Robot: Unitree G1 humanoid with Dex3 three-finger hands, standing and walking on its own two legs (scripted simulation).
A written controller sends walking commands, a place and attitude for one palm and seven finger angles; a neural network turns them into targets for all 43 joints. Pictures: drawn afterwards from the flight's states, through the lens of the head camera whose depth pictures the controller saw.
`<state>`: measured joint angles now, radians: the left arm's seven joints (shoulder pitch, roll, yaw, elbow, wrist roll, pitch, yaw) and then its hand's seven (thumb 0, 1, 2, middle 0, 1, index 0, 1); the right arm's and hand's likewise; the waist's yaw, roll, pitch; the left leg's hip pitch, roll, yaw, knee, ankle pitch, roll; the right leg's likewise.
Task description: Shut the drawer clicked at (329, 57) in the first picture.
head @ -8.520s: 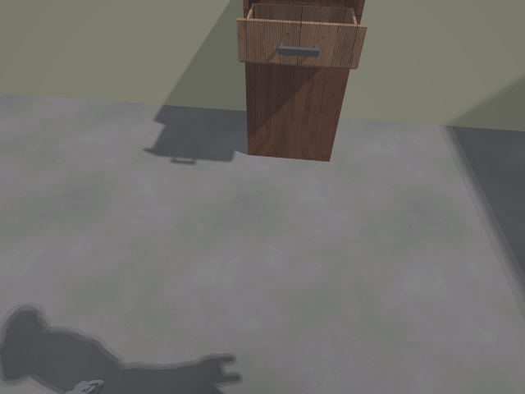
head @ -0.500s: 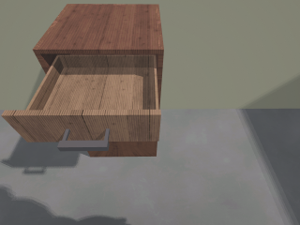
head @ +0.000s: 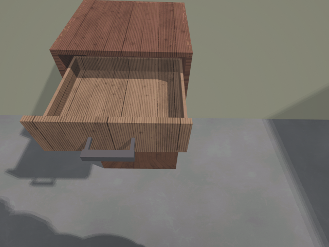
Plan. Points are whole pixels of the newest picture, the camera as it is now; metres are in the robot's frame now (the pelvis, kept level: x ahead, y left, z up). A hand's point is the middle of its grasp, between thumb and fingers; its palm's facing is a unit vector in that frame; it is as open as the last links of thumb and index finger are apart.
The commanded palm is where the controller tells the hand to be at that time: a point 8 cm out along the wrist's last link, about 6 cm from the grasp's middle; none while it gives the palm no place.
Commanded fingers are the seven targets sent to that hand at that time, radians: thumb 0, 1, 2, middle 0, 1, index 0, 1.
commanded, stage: come to a stop and stand still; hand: left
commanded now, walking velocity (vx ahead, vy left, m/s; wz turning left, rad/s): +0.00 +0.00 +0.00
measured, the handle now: (109, 148) +0.35 +0.18 +0.01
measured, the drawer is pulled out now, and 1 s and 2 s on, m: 0.30 0.30 0.30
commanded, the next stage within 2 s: look again from close up in 0.26 s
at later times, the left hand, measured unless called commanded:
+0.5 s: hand out of the picture +0.02 +0.17 -0.18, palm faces +0.00 -0.98 -0.20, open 7.3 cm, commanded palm none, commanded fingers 0.00 0.90 0.90 -0.20 -0.30 -0.20 -0.30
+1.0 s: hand out of the picture +0.00 +0.15 -0.17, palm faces +0.01 -0.98 -0.19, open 7.3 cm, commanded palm none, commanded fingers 0.00 0.90 0.90 -0.20 -0.30 -0.20 -0.30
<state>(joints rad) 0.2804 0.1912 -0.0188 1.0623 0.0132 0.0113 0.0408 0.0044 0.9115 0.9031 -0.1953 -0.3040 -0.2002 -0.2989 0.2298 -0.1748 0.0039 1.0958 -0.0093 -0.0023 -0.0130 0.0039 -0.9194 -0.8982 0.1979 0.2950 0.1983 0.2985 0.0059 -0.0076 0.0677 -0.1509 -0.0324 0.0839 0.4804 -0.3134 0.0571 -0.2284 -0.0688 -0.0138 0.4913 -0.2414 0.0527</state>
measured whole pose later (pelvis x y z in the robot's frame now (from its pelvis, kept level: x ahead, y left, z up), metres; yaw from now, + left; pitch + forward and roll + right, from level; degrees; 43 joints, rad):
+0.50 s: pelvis +0.01 +0.00 +0.00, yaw -1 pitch -2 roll +0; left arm 0.27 0.15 -0.01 1.10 0.01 0.00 0.05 0.01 0.92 0.90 -0.20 -0.30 -0.20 -0.30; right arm 0.25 -0.15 0.00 1.15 0.00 -0.02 -0.02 0.00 -0.91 -0.90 0.20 0.29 0.20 0.30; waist 0.00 0.00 0.06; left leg -0.11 -0.03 0.10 0.44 -0.31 0.05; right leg -0.20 -0.07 0.00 0.48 -0.25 0.05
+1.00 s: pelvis +0.01 -0.02 +0.00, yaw -1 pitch -2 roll +0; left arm 0.30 0.13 -0.01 1.11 0.02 -0.01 0.04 0.00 0.91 0.90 -0.19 -0.30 -0.20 -0.30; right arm 0.27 -0.14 0.00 1.16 -0.01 -0.01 -0.03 0.00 -0.91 -0.90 0.20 0.29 0.20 0.30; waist 0.00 0.00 0.05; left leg -0.10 -0.02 0.09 0.43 -0.30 0.03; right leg -0.20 -0.05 -0.01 0.48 -0.24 0.03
